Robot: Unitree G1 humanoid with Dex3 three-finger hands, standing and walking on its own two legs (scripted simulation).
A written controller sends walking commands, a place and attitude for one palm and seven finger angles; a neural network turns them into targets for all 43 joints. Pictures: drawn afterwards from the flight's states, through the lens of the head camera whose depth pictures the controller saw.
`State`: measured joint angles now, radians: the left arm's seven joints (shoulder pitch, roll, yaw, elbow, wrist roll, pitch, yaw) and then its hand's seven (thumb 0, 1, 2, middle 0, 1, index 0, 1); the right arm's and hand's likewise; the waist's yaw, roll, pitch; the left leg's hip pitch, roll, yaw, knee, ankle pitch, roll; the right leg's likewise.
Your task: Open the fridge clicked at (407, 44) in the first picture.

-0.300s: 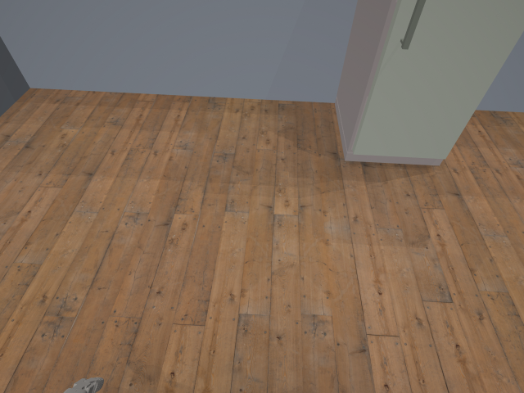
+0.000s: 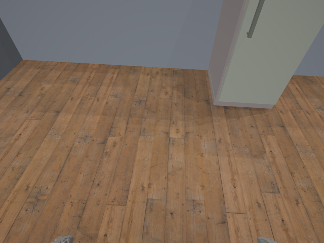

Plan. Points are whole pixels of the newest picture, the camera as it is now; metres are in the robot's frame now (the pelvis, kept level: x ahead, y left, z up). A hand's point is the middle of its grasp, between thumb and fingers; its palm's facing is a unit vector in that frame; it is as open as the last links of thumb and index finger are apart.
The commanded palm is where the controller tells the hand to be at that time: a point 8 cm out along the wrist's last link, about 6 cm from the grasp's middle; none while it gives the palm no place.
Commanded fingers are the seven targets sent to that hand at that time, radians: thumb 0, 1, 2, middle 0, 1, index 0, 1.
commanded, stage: stand and wait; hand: left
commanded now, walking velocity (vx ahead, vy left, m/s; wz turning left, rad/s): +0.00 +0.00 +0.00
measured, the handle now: out of the picture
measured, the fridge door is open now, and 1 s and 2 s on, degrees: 0 0 0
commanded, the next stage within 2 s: look at it before walking up in 0.54 s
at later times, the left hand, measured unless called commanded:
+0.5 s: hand out of the picture +0.05 +0.24 -0.15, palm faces -0.02 -0.94 -0.34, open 7.4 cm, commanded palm none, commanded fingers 0.00 0.90 0.90 -0.20 -0.30 -0.20 -0.30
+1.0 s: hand out of the picture +0.05 +0.23 -0.15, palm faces -0.02 -0.94 -0.33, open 7.4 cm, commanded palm none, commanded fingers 0.00 0.90 0.90 -0.20 -0.30 -0.20 -0.30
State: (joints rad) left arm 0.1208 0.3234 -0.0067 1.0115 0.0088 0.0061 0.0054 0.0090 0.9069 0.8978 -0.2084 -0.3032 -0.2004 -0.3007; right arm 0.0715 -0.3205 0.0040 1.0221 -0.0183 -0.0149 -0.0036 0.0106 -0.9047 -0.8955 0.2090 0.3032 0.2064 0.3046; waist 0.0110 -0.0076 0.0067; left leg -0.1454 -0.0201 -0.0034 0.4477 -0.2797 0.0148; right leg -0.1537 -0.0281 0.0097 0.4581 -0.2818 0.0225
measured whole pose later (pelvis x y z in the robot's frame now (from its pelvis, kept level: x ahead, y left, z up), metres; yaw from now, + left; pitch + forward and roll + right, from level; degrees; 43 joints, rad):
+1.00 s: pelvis -0.02 -0.02 +0.01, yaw +0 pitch -2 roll +0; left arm 0.14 0.34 0.00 1.09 0.01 0.00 0.00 0.01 0.91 0.90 -0.21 -0.30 -0.20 -0.30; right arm 0.12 -0.34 0.01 1.12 -0.01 -0.01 0.00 0.01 -0.91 -0.90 0.21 0.30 0.21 0.30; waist 0.00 0.00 0.03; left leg -0.14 0.01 -0.01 0.37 -0.20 -0.01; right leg -0.15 0.00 0.01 0.39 -0.21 0.00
